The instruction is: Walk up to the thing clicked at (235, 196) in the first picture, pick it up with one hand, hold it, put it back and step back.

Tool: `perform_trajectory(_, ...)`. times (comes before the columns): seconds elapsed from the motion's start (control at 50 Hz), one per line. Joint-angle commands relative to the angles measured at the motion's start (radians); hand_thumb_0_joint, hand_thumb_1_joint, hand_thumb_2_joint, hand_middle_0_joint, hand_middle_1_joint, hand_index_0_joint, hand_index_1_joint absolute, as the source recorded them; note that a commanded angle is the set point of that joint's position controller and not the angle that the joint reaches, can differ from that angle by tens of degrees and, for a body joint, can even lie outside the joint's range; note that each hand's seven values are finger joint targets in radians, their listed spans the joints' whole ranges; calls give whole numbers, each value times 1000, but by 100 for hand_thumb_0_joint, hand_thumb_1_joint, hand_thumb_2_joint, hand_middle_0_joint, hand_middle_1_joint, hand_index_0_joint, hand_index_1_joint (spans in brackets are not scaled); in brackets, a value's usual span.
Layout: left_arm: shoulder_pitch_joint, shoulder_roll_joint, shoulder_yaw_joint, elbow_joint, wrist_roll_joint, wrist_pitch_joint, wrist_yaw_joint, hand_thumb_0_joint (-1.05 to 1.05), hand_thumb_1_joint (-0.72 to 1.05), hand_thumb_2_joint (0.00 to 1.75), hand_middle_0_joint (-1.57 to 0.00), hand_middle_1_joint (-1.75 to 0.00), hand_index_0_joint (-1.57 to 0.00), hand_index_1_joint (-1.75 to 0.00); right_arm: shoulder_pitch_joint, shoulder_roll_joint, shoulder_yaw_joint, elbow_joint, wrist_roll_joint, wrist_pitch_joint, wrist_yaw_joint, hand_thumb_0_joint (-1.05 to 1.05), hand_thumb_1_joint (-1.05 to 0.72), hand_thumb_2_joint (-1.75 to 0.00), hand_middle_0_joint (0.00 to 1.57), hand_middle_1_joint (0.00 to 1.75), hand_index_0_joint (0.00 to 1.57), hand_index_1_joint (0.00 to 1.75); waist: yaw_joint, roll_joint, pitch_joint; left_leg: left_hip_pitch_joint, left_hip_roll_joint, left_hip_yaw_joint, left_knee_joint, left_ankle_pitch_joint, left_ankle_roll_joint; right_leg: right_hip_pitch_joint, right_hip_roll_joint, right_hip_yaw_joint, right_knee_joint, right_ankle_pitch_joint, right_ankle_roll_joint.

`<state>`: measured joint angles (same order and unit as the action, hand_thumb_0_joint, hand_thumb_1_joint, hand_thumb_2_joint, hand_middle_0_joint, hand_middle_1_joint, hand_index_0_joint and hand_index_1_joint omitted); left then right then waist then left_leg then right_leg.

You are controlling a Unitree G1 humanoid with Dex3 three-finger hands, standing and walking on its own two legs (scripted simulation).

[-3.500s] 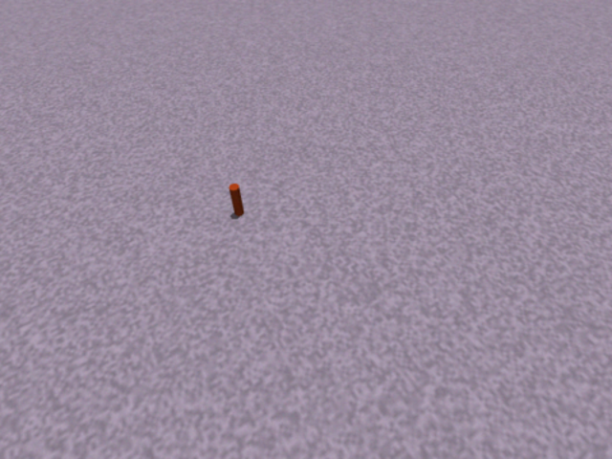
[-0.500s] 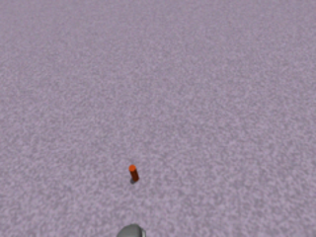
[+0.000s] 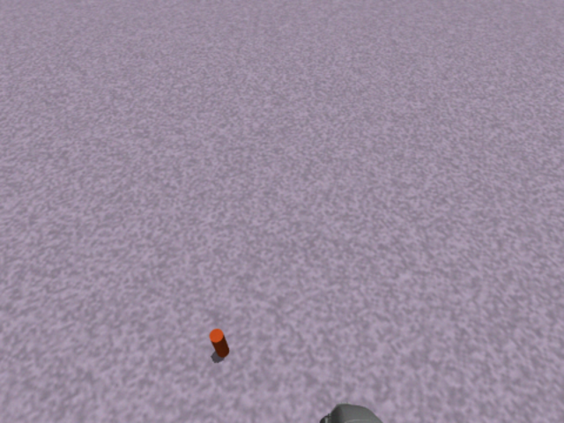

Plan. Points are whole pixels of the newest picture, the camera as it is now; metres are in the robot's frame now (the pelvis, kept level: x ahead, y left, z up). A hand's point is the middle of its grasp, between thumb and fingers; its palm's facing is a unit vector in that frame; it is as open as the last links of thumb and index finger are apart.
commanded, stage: walk up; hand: left
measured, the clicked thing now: (220, 343) +0.44 +0.20 -0.67
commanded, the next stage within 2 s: stand in 1.62 s
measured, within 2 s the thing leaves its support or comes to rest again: neither
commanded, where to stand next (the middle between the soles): +0.09 -0.01 m, yaw -1 degrees
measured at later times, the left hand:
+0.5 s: hand out of the picture +0.10 +0.27 -0.14, palm faces +0.00 -0.93 -0.36, open 7.4 cm
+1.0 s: hand (125, 418) +0.16 +0.25 -0.13, palm faces -0.01 -0.94 -0.34, open 7.4 cm
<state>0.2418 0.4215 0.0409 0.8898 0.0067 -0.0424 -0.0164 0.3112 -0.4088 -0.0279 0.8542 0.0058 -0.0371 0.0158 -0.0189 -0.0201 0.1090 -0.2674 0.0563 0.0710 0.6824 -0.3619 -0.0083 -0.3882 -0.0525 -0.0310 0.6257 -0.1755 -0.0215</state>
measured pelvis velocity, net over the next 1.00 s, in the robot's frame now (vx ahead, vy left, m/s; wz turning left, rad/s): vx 0.07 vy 0.00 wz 0.01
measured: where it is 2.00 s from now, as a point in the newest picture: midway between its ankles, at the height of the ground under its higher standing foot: outside the picture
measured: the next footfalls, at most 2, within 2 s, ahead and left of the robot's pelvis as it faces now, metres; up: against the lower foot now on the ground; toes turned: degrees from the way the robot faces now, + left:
none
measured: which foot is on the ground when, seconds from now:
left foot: down 0.00-1.00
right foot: down 0.00-1.00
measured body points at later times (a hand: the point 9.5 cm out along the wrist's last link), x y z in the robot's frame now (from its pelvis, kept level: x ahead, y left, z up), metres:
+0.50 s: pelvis +0.05 +0.00 +0.01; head +0.06 +0.00 +0.46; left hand +0.10 +0.31 -0.12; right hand +0.12 -0.31 -0.11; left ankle +0.05 +0.13 -0.72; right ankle +0.09 -0.13 -0.72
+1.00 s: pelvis +0.07 +0.00 +0.03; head +0.07 -0.01 +0.48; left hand +0.16 +0.30 -0.10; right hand +0.16 -0.31 -0.10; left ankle +0.05 +0.13 -0.72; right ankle +0.09 -0.13 -0.72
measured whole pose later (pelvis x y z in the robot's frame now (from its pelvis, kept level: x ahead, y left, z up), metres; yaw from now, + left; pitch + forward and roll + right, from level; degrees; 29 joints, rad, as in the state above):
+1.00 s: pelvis +0.07 +0.00 +0.03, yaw +0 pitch -2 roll +0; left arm 0.05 0.34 0.00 1.15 0.01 -0.02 -0.01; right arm 0.07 -0.36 -0.01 1.15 0.00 -0.01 0.01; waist 0.00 0.01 0.05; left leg -0.08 0.03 0.04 0.35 -0.23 -0.02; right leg -0.16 -0.02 -0.01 0.37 -0.17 0.01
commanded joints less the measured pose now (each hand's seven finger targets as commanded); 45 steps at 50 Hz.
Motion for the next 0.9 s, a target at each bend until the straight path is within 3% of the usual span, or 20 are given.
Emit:
perform_trajectory(0.0, 89, 302, 81, -42, 8, -38, 18, 0, 90, 90, -20, -30, -20, -30, 35, -130, -24, -80, 5, 1, -18, 0, -90, -90, 20, 30, 20, 30, 41, -175, -192, -240, -51, -20, 262, -242, 50, 291, -325, 500, -286, -60, -203)
perform_trajectory(0.02, 61, 331, 85, -38, 6, -32, 17, 0, 90, 90, -20, -30, -20, -30, 1, -209, -52, -49, -7, 8, -26, 0, -90, -90, 20, 30, 20, 30, 64, -157, -155, -255, -24, -59, 333, -300, 49, 246, -359, 572, -298, -211, -274)
perform_trajectory(0.04, 60, 310, 83, -38, 6, -26, 18, 0, 90, 90, -20, -30, -20, -30, -25, -227, -57, -38, -8, 7, -25, 0, -90, -90, 20, 30, 20, 30, 70, -131, -122, -271, -1, -92, 331, -278, 51, 211, -334, 534, -305, -253, -272)
perform_trajectory(0.08, 5, 282, 69, -37, 17, -19, 22, 0, 90, 90, -20, -30, -20, -30, -6, -218, -59, -1, -2, 1, -19, 0, -90, -90, 20, 30, 20, 30, 43, -156, -92, -243, 17, -86, 260, -199, 49, 147, -250, 402, -289, -276, -215)
perform_trajectory(0.14, -29, 251, 57, -39, 22, -10, 13, 0, 90, 90, -20, -30, -20, -30, 20, -188, -54, 46, -14, -5, -11, 0, -90, -90, 20, 30, 20, 30, 34, -181, -119, -99, -26, -40, 89, -123, 39, 69, -188, 280, -254, -190, -178)
perform_trajectory(0.16, -55, 241, 52, -41, 19, -5, 11, 0, 90, 90, -20, -30, -20, -30, 34, -173, -52, 59, -14, -8, -11, 0, -90, -90, 20, 30, 20, 30, 20, -172, -132, -45, -41, -23, 7, -77, 35, 58, -166, 236, -222, -176, -163)
perform_trajectory(0.18, -95, 231, 45, -43, 11, 1, 10, 0, 90, 90, -20, -30, -20, -30, 65, -164, -51, 83, -18, -12, -14, 0, -90, -90, 20, 30, 20, 30, -11, -150, -148, 49, -52, -6, -99, 36, 37, 0, -160, 199, -168, -177, -141)
perform_trajectory(0.2, -105, 186, 31, -41, 1, 7, 8, 0, 90, 90, -20, -30, -20, -30, 69, -175, -55, 98, -27, -18, -21, 0, -90, -90, 20, 30, 20, 30, -22, -98, -138, 107, -45, -28, -175, 80, 40, -64, -141, 174, -113, -211, -106)
perform_trajectory(0.22, -89, 130, 14, -40, -7, 11, 8, 0, 90, 90, -20, -30, -20, -30, 39, -216, -62, 90, -38, -24, -25, 0, -90, -90, 20, 30, 20, 30, -11, 38, -132, 126, 63, -211, -293, 14, 66, -127, -89, 125, -19, -243, -60)
perform_trajectory(0.24, -90, 111, 6, -24, -15, 19, 9, 0, 90, 90, -20, -30, -20, -30, -67, -278, -69, 58, -36, -29, -24, 0, -90, -90, 20, 30, 20, 30, 18, 166, -77, 7, 242, -496, -436, -244, 139, -142, 24, 31, 83, -282, -4)
perform_trajectory(0.26, -87, 184, 30, 4, -5, 21, 17, 0, 90, 90, -20, -30, -20, -30, -136, -300, -69, 50, -24, -25, -19, 0, -90, -90, 20, 30, 20, 30, 26, 126, -33, -102, 283, -491, -428, -269, 204, -47, -2, 51, 133, -316, -3)
perform_trajectory(0.28, -79, 176, 26, 22, -4, 18, 12, 0, 90, 90, -20, -30, -20, -30, -174, -260, -55, 49, -25, -26, -18, 0, -90, -90, 20, 30, 20, 30, 49, 79, -9, -124, 229, -400, -394, -200, 187, -3, -6, 60, 100, -281, -3)
perform_trajectory(0.3, -69, 149, 22, 43, -6, 12, 9, 0, 90, 90, -20, -30, -20, -30, -191, -235, -42, 55, -24, -26, -18, 0, -90, -90, 20, 30, 20, 30, 58, 91, -11, -122, 177, -311, -355, -97, 150, 57, -1, 49, 7, -217, -6)
perform_trajectory(0.34, -39, 165, 24, 87, -8, -4, 14, 0, 90, 90, -20, -30, -20, -30, -195, -208, -29, 73, -14, -22, -13, 0, -90, -90, 20, 30, 20, 30, 68, 129, -76, -112, 113, -200, -273, 107, 81, 199, -8, 65, -116, -27, -13)
perform_trajectory(0.38, -83, 185, 20, 92, -6, -8, 15, 0, 90, 90, -20, -30, -20, -30, -168, -187, -22, 95, -7, -17, -13, 0, -90, -90, 20, 30, 20, 30, 37, 80, -124, -59, 65, -157, -251, 61, 58, 209, -53, 131, -150, -8, -34)
perform_trajectory(0.42, -127, 181, 8, 94, -8, -7, 13, 0, 90, 90, -20, -30, -20, -30, -171, -190, -24, 118, -10, -14, -17, 0, -90, -90, 20, 30, 20, 30, 22, 62, -108, 2, 55, -150, -270, 44, 55, 153, -68, 140, -164, 18, -36)
perform_trajectory(0.52, -133, 174, -1, 145, -12, -10, 17, 0, 90, 90, -20, -30, -20, -30, -197, -185, -20, 155, -1, -14, -19, 0, -90, -90, 20, 30, 20, 30, 25, 9, -167, 98, 63, -126, -249, 265, 59, 212, -77, 124, -189, 199, -29)
perform_trajectory(0.6, -171, 166, -3, 162, -13, -8, 21, 0, 90, 90, -20, -30, -20, -30, -211, -182, -23, 183, -1, -6, -22, 0, -90, -90, 20, 30, 20, 30, 15, -5, -185, 133, 64, -112, -268, 317, 52, 243, -88, 116, -212, 248, -27)
perform_trajectory(0.72, -208, 150, -7, 191, -10, 0, 22, 0, 90, 90, -20, -30, -20, -30, -264, -173, -19, 215, -8, 2, -20, 0, -90, -90, 20, 30, 20, 30, 23, 6, -144, 146, 69, -113, -337, 266, 45, 227, -80, 115, -273, 152, -10)
perform_trajectory(0.88, -234, 140, -5, 211, -6, 2, 21, 0, 90, 90, -20, -30, -20, -30, -287, -168, -16, 234, -10, 0, -19, 0, -90, -90, 20, 30, 20, 30, 24, 16, -149, 158, 74, -107, -387, 280, 36, 278, -75, 110, -301, 174, 1)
